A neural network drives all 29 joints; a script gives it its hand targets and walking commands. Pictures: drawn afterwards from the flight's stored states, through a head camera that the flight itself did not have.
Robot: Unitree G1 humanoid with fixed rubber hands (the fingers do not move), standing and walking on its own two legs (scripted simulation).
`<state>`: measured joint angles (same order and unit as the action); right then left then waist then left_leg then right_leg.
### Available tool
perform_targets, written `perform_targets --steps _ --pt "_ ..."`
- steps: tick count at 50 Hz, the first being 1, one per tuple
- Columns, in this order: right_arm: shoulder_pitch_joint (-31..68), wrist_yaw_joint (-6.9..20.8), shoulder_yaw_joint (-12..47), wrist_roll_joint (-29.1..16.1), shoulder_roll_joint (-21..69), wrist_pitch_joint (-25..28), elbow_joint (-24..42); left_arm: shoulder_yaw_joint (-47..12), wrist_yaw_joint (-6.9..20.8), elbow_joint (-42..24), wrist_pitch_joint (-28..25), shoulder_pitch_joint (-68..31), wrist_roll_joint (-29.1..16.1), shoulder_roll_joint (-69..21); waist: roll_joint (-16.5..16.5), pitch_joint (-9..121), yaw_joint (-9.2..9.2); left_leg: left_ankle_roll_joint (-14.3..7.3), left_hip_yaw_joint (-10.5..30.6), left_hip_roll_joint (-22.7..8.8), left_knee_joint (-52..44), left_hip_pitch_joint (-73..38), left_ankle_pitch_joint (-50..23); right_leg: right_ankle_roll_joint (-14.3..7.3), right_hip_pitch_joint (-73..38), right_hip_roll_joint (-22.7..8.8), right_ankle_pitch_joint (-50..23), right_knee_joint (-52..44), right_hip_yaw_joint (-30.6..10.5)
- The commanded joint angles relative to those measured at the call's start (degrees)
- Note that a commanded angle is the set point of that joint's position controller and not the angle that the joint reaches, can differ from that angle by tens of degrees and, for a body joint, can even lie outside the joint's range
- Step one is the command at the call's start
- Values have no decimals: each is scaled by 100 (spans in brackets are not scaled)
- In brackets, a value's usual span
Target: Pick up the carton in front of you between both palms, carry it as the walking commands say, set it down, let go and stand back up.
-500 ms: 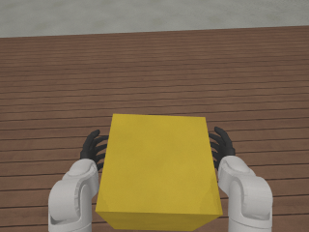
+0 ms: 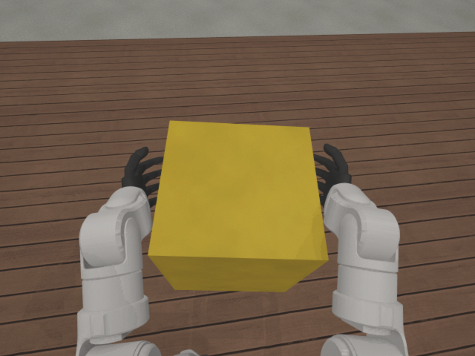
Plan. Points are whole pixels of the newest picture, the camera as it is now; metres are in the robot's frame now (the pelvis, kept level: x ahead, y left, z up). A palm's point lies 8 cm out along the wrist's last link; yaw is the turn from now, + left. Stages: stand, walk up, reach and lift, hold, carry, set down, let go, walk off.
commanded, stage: carry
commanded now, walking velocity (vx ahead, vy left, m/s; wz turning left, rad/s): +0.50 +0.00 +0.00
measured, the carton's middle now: (234, 217) +0.34 -0.01 +0.02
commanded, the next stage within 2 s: none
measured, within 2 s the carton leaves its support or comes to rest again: neither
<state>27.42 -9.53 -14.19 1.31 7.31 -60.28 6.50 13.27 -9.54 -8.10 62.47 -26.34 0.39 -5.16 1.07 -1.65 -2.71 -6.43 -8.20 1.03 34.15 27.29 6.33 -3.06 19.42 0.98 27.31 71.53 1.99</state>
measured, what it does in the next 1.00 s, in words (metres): goes down: right foot 0.03 m lower, then left foot 0.03 m lower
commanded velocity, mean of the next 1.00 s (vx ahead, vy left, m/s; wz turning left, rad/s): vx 0.50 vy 0.00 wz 0.00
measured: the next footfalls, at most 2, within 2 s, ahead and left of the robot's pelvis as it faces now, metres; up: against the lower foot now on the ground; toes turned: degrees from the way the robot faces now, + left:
right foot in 0.36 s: +0.42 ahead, -0.07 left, -0.03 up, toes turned -4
left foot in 0.84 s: +0.74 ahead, +0.06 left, -0.06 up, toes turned +4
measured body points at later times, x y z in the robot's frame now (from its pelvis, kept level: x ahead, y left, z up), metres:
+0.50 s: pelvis +0.35 -0.03 -0.03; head +0.39 -0.03 +0.42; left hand +0.67 +0.14 +0.04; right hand +0.70 -0.16 +0.05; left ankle +0.23 +0.08 -0.65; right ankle +0.39 -0.07 -0.75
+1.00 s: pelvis +0.68 +0.01 -0.06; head +0.71 +0.01 +0.39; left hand +1.02 +0.14 +0.02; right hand +1.00 -0.16 +0.02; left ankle +0.71 +0.05 -0.79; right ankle +0.59 -0.11 -0.69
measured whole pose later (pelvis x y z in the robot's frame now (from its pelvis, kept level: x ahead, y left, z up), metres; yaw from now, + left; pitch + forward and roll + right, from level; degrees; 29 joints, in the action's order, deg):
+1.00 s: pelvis +0.68 +0.01 -0.06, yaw +0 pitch +5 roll -1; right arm 21.3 -9.6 -12.9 0.9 7.3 -59.0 6.5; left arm 12.5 -9.2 -6.8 60.6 -21.4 1.1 -7.1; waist -0.1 1.8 -3.3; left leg -7.2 -6.9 3.4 31.7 23.1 8.1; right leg -2.9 29.8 0.7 24.5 70.9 0.5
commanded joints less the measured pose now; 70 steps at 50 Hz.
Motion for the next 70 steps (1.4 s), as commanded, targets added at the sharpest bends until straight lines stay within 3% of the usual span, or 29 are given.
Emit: perform_targets --steps 1,7,13,17,18,19,20,21,23,24,26,32,37,39,41,42,43,44,45,47,50,56,59,61,64,65,66,67,70 --pt "3071 381 3904 -1495 4574 26 895 -3596 70 -779 -225 -3276 -915 -4625 -495 2820 -143 -608 2493 -1760 -981 -3913 -2532 -45 2222 -291 -539 236 -340" --pt "2521 553 4321 -1638 4504 231 1276 -3897 156 -1037 -472 -2422 -741 -4541 -721 2823 -131 -494 1513 -1383 -888 -3992 -3787 96 2334 -246 -1314 -1608 91" --pt "2019 446 4135 -1369 3928 220 983 -3881 154 -1121 -433 -2297 -724 -3971 -832 2164 -322 -229 689 -781 -925 -3460 -3299 -18 1067 118 -3497 -4454 717" --pt "1945 303 3996 -1156 3731 81 651 -3559 134 -750 -290 -1925 -577 -3575 -614 2420 397 192 294 -698 1107 -2870 -3198 -238 -1005 123 -3881 -4970 774" --pt "2070 253 3914 -1093 3633 44 631 -3431 141 -664 -253 -1900 -541 -3482 -79 2630 539 305 291 -531 2207 -1877 -1571 -151 -2032 -502 -4467 -4573 203" --pt "2095 211 3833 -1045 3696 -36 446 -3290 121 -457 -217 -1916 -496 -3271 992 2920 406 390 414 -23 3166 -281 2087 -536 -3398 -1855 -6557 -3679 -1432" --pt "1907 173 3716 -995 3686 -77 289 -3318 84 -348 -196 -1930 -551 -3284 1866 3372 625 482 791 488 4807 1096 2872 -1690 -4177 -2503 -4563 -4292 -3222" --pt "2023 145 3719 -992 3748 -81 435 -3391 113 -282 -198 -1826 -715 -3595 1272 3136 714 345 1052 166 4981 1607 2529 -1685 -3886 -2272 -3256 -4642 -3279" --pt "2405 166 3610 -917 4155 -4 472 -3654 241 -489 -297 -2557 -1003 -4277 188 2479 620 301 1034 -163 4377 1567 1867 -1357 -2720 -1925 -3814 -4804 -2360" --pt "2434 200 3566 -824 4322 47 372 -3833 319 -523 -370 -2909 -1147 -4557 21 2432 514 333 1042 -286 3942 1291 1672 -1227 -2271 -1827 -3824 -4898 -2091" --pt "2395 274 3622 -726 4541 193 249 -4072 449 -648 -534 -3319 -1344 -4866 98 2461 407 415 947 -386 3199 925 1461 -1057 -1895 -1617 -3652 -5040 -1636" --pt "1991 240 3843 -718 4442 440 347 -4177 468 -597 -716 -2758 -1340 -4689 366 2369 620 478 466 -230 1264 1275 49 -771 -2506 -1132 -5637 -4735 -699" --pt "2053 151 3844 -777 3966 370 748 -3996 336 -693 -677 -2486 -1228 -4199 480 2040 866 319 26 145 -580 620 -1423 -614 -2702 -697 -5450 -4461 -225" --pt "1938 112 3712 -717 3720 284 743 -3925 266 -635 -607 -2382 -1175 -4031 561 2081 686 144 -26 240 -954 -234 -1686 -537 -2458 -716 -5587 -3939 -124" --pt "1701 69 3532 -649 3468 181 584 -3883 205 -604 -493 -2448 -1143 -3893 367 2478 187 112 -104 174 -1308 -1771 -1844 -270 -1974 -564 -5314 -2497 207" --pt "1619 57 3408 -627 3329 117 494 -3810 168 -587 -426 -2529 -1100 -3775 -170 2742 51 130 573 -569 -854 -2951 -2659 -128 -886 -413 -3536 -1331 274" --pt "1652 12 3308 -587 3112 65 410 -3742 134 -469 -330 -2467 -1055 -3772 -1190 3163 79 -579 2478 -2007 89 -4478 -4471 47 843 167 -104 -88 101" --pt "1643 -40 3346 -661 3087 43 346 -3651 102 -447 -274 -2260 -1073 -3721 -1774 3759 -237 -1529 4172 -2567 -533 -5178 -2257 159 2104 460 735 1373 -229" --pt "1667 -9 3427 -828 3414 39 338 -3612 53 -584 -265 -2512 -1052 -3741 -1236 3330 -211 -1403 4125 -2212 -909 -4639 -982 -27 2537 206 397 1377 -437" --pt "2366 149 3725 -1129 3974 82 563 -3465 39 -534 -303 -2773 -882 -4088 -235 2618 -120 -984 3261 -1864 -1167 -3345 -1150 -24 2327 -158 -195 542 -418" --pt "2969 397 4133 -1516 4535 223 644 -3413 99 -439 -439 -2718 -621 -4364 -366 2494 67 -685 2497 -1583 -1393 -2500 -1148 77 1751 -322 -505 -575 -262" --pt "2579 476 4121 -1457 4484 344 496 -3626 102 -500 -589 -2502 -561 -4364 -691 2413 -105 -409 1364 -1134 -906 -3146 -4046 177 2031 -163 -1983 -2410 207" --pt "2245 397 3964 -1309 4252 317 451 -3668 84 -597 -551 -2436 -622 -4162 -832 2378 -213 -177 792 -744 -529 -3230 -4305 144 1574 139 -2933 -3495 586" --pt "2028 334 3858 -1177 4066 273 371 -3644 86 -584 -489 -2359 -629 -4005 -917 2298 -202 -92 662 -659 -213 -3063 -3875 81 994 261 -3463 -4129 664" --pt "2017 247 3764 -1027 3860 165 310 -3476 96 -483 -373 -2193 -580 -3787 -594 2446 315 291 402 -488 1268 -2239 -2675 62 -1021 57 -4921 -5370 691" --pt "2083 206 3686 -960 3722 115 302 -3384 106 -406 -323 -2131 -576 -3669 -54 2659 397 439 364 -331 2075 -1298 -665 10 -2146 -877 -7358 -4738 -8" --pt "2102 185 3655 -979 3868 29 160 -3304 81 -312 -284 -2260 -517 -3545 868 3182 373 714 631 147 2889 0 2913 -791 -3575 -2269 -10645 -3530 -1333" --pt "1955 166 3644 -1019 3818 -17 117 -3367 59 -250 -267 -2092 -621 -3588 1112 3619 454 739 1092 216 3268 301 3296 -1403 -3779 -2508 -10070 -3696 -1877" --pt "2418 188 3735 -1060 4327 35 378 -3574 183 -436 -379 -2512 -945 -4345 416 3165 358 628 1094 -174 1952 60 2750 -1080 -2575 -1879 -7130 -4428 -1493"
